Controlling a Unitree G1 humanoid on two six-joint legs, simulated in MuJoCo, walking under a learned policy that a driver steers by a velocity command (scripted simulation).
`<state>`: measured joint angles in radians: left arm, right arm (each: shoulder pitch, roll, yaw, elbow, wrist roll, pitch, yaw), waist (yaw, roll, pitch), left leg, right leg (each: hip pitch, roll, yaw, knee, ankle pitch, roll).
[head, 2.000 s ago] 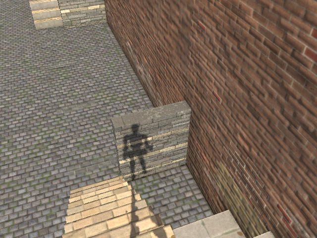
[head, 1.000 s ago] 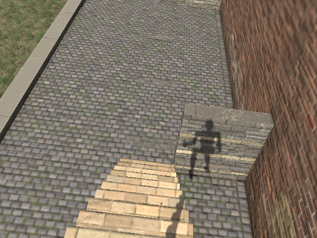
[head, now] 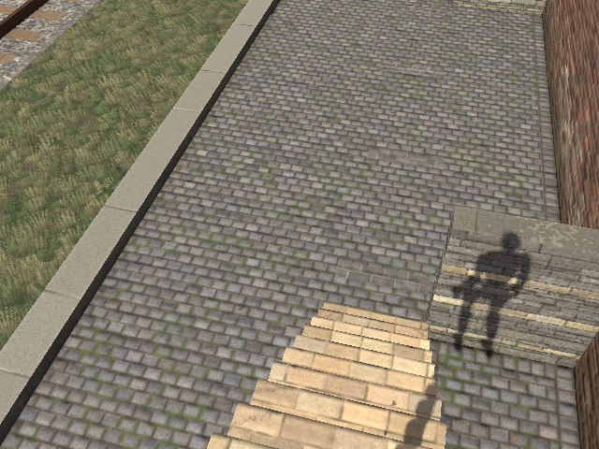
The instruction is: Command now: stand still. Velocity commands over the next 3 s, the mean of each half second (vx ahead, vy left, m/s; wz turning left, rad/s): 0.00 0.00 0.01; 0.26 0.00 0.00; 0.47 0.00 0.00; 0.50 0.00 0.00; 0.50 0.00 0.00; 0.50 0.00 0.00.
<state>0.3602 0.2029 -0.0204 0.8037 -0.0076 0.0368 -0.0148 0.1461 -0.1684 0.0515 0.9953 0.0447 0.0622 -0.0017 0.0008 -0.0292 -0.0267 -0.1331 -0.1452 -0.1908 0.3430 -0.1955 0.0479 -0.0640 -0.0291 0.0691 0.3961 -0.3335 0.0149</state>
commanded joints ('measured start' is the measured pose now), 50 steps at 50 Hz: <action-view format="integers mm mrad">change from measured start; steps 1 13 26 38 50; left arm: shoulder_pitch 95 130 176 166 119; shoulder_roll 91 84 82 97 55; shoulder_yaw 21 16 12 23 0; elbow -6 59 114 65 -24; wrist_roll -1 5 6 1 -3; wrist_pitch -4 -5 -13 -30 -68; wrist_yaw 7 4 9 41 36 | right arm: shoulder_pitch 11 57 95 65 67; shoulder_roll -76 -80 -81 -67 -101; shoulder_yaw -12 -14 -12 -21 -40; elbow -10 38 58 9 -63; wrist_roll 0 -2 0 19 2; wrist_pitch -7 -2 0 -62 -46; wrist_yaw -5 -9 -14 -7 -27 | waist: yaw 6 4 0 14 -16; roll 32 4 0 -26 32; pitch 35 61 92 135 28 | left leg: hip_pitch -24 -16 -20 -211 8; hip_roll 169 156 150 64 89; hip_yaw -124 -104 -89 -27 -144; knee -39 -73 -82 44 271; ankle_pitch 384 196 198 -102 608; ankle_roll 43 49 41 93 110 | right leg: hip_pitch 5 -44 -60 -23 -130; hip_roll -74 -66 -60 -65 26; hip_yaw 54 52 51 87 -1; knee -26 -77 -93 -68 237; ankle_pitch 288 133 138 -134 130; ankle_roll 20 16 12 -70 -23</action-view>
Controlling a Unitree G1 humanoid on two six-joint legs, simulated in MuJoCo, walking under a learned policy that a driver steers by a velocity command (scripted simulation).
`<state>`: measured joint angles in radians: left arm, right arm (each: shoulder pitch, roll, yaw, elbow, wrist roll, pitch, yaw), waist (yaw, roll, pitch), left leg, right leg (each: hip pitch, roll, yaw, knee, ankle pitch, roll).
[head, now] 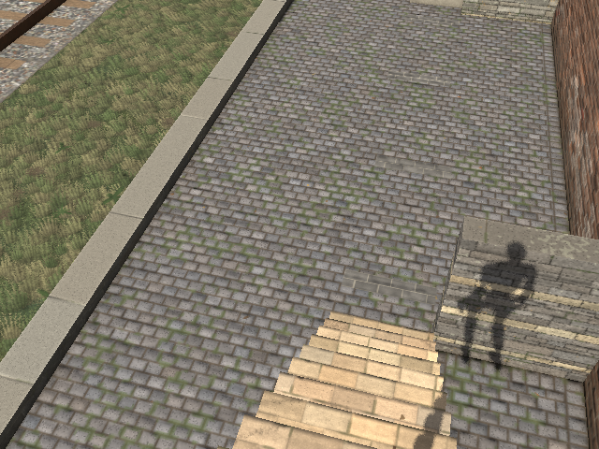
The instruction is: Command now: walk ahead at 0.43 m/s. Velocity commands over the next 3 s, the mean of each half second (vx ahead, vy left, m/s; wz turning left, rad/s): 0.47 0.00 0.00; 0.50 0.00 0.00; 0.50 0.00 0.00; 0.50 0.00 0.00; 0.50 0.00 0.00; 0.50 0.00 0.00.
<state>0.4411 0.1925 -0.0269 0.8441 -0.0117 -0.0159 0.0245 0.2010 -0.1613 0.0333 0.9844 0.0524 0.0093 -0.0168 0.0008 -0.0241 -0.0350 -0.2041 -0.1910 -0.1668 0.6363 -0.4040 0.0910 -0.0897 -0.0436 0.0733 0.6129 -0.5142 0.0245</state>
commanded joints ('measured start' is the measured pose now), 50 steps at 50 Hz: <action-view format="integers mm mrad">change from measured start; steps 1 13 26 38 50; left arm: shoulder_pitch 18 -174 -318 -340 -358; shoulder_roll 56 101 102 137 127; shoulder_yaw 0 -7 -38 -53 -59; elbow -80 -225 -379 -431 -443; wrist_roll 5 18 37 33 41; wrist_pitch -17 -28 -17 1 -18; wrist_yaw -7 -23 -24 -27 -50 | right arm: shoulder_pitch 3 -91 -143 -200 -180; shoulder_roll -103 -96 -124 -149 -153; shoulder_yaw -19 11 54 59 51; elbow -67 -218 -367 -374 -413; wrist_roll -4 -49 -84 -80 -74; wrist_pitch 13 22 22 -6 -1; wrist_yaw -16 -40 -37 -7 1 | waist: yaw -18 -11 -3 -4 10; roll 38 1 18 -28 -21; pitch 20 6 -66 -58 -15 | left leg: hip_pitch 99 154 270 174 109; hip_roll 143 112 187 201 184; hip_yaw -180 -144 -166 -178 -152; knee -36 -115 -267 -332 -353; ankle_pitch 861 891 997 619 353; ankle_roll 69 -1 -58 -31 -54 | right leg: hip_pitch -107 -30 34 11 -79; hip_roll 45 50 1 -34 -25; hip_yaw -1 50 110 133 163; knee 32 -58 -188 -255 -319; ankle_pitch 313 562 654 445 228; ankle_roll -26 22 91 82 37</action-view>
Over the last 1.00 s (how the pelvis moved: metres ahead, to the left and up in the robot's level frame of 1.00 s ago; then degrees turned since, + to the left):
0.04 0.02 -0.02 1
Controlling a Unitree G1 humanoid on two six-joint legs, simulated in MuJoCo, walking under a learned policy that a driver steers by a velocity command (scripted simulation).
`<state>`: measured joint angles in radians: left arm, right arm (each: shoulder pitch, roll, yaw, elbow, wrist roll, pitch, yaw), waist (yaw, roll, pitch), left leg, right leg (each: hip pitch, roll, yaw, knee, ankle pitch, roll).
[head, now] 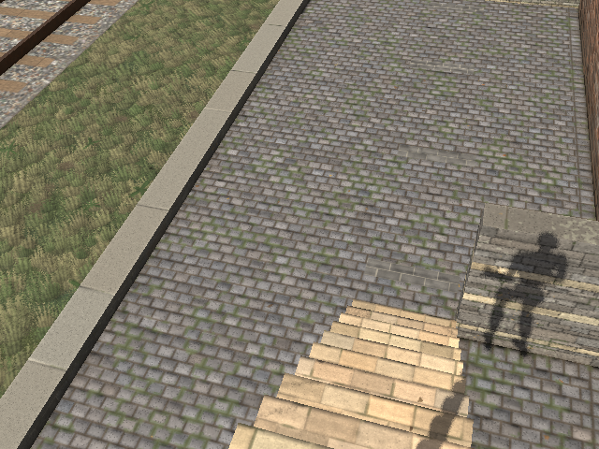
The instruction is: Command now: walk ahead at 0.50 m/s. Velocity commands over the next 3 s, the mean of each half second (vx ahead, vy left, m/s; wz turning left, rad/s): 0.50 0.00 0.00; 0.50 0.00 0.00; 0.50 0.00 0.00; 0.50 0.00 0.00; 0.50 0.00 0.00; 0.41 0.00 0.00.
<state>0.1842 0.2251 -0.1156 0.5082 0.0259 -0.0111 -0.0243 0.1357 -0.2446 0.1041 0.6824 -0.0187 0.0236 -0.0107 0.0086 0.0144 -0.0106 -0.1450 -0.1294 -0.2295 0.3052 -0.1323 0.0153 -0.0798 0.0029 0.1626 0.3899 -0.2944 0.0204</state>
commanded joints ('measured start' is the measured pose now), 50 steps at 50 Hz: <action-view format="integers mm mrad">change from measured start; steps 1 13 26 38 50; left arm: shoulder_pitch -104 -71 -76 -68 -59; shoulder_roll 93 107 100 116 115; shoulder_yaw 29 38 35 39 40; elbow -109 -93 -88 -67 -52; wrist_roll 4 -5 1 -8 -8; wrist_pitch -22 -30 -35 -34 -31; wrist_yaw -1 -11 -9 -5 -1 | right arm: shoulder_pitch -107 -64 -65 -37 -25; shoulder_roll -69 -75 -89 -118 -116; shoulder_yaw -19 -23 -23 -33 -30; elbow -114 -104 -99 -75 -70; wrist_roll -4 11 7 8 5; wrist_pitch -15 -13 -3 -12 -15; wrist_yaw -4 -13 -22 -26 -37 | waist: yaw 0 2 -3 -10 -5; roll -58 -29 -35 -34 -39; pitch -39 -34 -58 -68 -103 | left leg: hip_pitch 49 60 125 136 146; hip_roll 125 137 148 153 164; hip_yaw -89 -88 -93 -82 -72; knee -23 -45 -39 -43 -45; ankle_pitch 83 134 254 326 375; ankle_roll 20 20 22 13 -7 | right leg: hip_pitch -89 -71 -53 -15 29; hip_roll -72 -61 -54 -53 -55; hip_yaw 78 85 74 75 69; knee -99 -104 -115 -124 -125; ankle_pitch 9 38 132 249 324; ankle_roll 38 20 32 27 33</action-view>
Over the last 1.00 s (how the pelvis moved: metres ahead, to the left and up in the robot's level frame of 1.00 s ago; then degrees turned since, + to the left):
-0.07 -0.03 0.03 1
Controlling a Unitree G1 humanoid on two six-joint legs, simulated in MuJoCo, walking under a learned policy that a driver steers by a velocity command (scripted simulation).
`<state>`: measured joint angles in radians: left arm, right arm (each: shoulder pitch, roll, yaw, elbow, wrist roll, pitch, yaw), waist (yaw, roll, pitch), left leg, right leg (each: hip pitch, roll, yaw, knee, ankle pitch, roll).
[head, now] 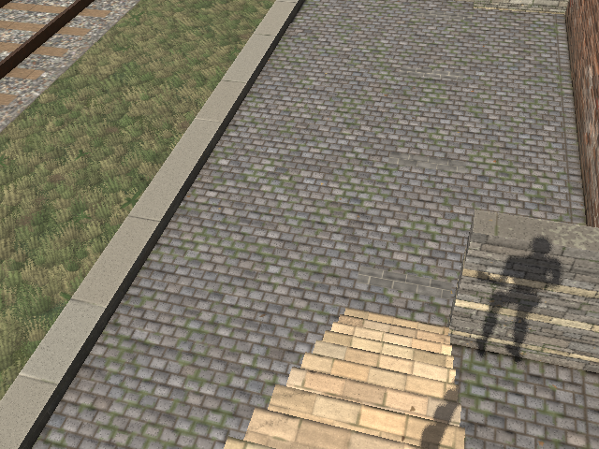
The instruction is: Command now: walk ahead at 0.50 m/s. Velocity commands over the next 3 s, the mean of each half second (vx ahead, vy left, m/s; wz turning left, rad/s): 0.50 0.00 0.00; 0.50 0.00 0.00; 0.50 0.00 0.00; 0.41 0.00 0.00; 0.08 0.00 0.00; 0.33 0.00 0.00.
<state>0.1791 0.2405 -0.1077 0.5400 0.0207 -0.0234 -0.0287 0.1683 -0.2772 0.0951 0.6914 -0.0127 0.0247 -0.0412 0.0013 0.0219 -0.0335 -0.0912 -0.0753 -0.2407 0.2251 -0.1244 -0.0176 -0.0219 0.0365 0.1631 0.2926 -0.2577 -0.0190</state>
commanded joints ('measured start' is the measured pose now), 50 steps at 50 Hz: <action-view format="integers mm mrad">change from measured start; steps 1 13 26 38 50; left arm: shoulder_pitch -55 -58 -60 -57 -60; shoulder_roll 96 99 101 102 101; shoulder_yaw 31 31 35 33 32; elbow -81 -57 -56 -48 -45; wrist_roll -4 -3 1 2 1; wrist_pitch -22 -22 -22 -21 -20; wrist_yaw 4 5 2 4 4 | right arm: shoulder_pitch -63 -38 -19 -11 -10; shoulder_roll -88 -92 -94 -95 -96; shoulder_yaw -21 -23 -29 -30 -32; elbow -79 -61 -72 -70 -70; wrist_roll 2 4 7 4 4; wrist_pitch -15 -14 -16 -13 -12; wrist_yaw -11 -15 -12 -11 -11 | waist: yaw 4 0 5 1 -1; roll -45 -41 -44 -40 -39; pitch -73 -22 -33 -29 -29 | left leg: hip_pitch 90 55 45 60 64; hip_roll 111 110 105 107 106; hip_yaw -58 -43 -40 -38 -38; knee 35 9 7 4 1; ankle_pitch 368 271 279 298 303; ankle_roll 24 7 15 15 14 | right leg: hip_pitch -30 -57 -46 -50 -49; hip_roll -87 -83 -75 -76 -75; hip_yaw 65 80 87 85 83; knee -30 -70 -60 -58 -58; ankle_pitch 290 195 182 208 210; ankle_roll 74 64 50 52 53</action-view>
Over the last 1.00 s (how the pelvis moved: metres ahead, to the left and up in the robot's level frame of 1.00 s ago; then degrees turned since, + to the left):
0.02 -0.02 0.00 -1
